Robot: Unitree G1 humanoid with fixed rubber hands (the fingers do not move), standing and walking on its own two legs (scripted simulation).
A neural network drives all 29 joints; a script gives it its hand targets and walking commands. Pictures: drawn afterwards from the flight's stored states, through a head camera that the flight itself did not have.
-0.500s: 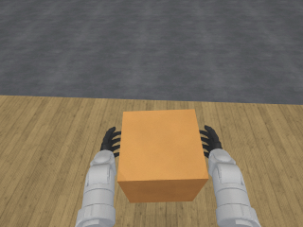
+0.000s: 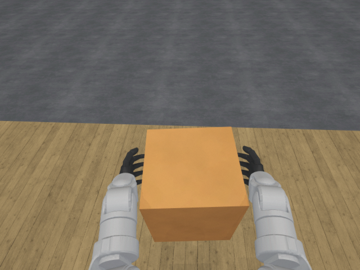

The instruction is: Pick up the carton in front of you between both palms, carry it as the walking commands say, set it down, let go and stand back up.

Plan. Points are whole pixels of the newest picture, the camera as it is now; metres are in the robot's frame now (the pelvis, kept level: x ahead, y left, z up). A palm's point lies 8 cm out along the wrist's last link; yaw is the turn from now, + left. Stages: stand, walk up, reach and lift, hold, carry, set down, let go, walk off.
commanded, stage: reach and lift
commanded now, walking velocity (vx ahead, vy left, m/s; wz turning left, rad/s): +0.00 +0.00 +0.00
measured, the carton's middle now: (190, 187) +0.32 +0.00 -0.04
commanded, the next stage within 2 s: hold in 0.58 s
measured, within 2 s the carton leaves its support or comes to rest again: neither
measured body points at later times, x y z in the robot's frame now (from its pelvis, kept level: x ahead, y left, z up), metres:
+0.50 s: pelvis +0.02 +0.00 +0.01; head -0.01 +0.00 +0.45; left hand +0.32 +0.15 +0.03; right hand +0.32 -0.15 +0.03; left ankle +0.03 +0.13 -0.74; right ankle +0.02 -0.13 -0.74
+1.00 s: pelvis +0.00 +0.00 +0.00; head -0.04 +0.00 +0.45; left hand +0.31 +0.15 +0.05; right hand +0.31 -0.15 +0.05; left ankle +0.03 +0.13 -0.74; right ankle +0.02 -0.13 -0.74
